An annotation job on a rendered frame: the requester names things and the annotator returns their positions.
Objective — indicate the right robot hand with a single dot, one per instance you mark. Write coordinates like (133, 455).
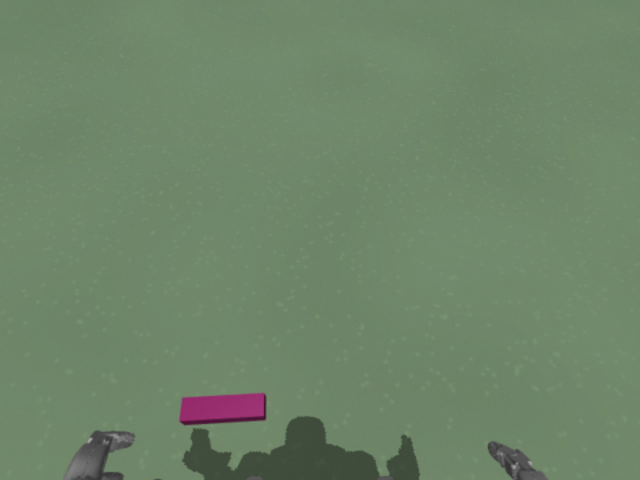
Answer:
(517, 464)

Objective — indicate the left robot hand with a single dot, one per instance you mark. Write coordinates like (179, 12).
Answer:
(90, 459)

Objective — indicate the carton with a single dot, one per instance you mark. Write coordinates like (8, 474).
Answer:
(223, 409)

